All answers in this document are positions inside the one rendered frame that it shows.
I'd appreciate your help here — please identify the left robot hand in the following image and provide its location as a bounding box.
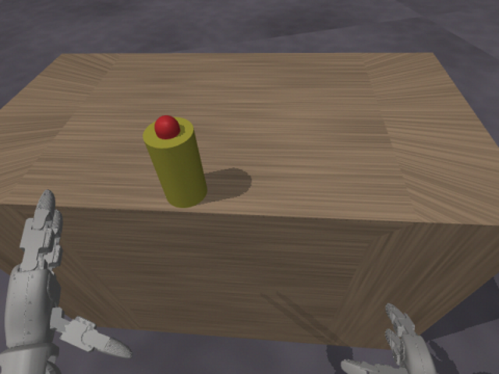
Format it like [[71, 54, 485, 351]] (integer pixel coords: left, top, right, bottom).
[[5, 189, 133, 358]]

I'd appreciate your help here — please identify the right robot hand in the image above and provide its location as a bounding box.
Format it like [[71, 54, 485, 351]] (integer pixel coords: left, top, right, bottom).
[[341, 303, 437, 374]]

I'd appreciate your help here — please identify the left robot arm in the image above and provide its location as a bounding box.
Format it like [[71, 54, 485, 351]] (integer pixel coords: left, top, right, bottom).
[[0, 343, 62, 374]]

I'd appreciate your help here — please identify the bottle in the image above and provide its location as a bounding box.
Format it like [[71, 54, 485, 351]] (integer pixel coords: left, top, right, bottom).
[[143, 115, 207, 208]]

